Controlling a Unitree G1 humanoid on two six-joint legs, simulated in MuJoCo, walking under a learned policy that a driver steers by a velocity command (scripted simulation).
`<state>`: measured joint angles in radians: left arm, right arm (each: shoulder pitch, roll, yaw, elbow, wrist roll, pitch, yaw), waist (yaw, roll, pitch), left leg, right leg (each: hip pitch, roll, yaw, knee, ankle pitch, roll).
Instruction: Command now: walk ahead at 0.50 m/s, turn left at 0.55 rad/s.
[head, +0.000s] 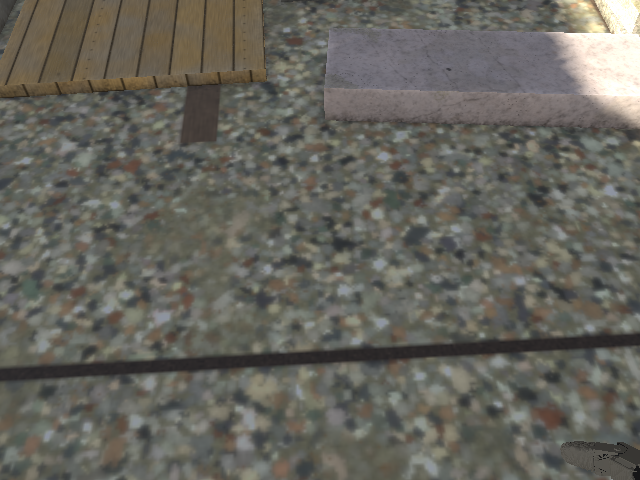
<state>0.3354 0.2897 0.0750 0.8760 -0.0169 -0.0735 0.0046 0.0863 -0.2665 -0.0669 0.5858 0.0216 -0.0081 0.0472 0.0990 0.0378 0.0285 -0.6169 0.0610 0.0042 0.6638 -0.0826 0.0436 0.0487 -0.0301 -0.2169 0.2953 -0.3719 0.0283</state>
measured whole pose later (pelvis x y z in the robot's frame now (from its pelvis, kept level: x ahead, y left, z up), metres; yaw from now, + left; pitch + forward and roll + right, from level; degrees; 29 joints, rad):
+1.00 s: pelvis +0.55 -0.04 +0.01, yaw -18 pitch +3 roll +0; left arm 0.33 0.29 0.06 0.73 -0.03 -0.04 0.01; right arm 0.05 -0.28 -0.04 0.66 0.00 -0.09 0.01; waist 0.08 0.03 0.02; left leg -0.61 0.04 -0.11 0.58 0.01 -0.07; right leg -0.14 0.12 0.18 0.40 -0.28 -0.08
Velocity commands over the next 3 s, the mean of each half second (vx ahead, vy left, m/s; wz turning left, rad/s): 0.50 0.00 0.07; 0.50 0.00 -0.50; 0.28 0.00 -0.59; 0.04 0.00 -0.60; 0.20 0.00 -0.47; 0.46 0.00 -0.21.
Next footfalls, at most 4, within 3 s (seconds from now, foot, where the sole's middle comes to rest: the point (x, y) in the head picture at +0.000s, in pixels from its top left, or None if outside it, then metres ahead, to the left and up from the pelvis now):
0.06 left None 0.19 0.12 -0.77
0.62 right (420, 459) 0.51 -0.11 -0.77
1.10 left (363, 324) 0.81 0.02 -0.77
1.56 right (483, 353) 0.76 -0.25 -0.77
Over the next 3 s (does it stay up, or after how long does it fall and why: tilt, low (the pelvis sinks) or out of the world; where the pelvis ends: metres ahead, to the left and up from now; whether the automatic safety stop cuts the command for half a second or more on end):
stays up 0.88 -0.38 0.00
